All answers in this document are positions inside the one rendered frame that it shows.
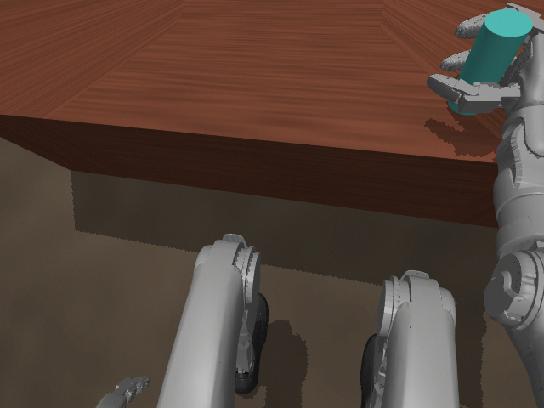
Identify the right robot hand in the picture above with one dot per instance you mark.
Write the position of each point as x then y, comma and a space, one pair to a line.
521, 85

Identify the right robot foot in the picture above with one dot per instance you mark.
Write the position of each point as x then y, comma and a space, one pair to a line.
366, 372

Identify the can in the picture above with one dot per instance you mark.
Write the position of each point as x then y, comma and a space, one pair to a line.
500, 38

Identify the left robot foot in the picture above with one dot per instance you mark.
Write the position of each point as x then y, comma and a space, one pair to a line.
247, 382

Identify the left robot hand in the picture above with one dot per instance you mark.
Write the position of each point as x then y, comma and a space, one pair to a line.
125, 392

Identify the right robot arm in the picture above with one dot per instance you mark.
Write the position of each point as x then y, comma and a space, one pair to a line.
514, 296

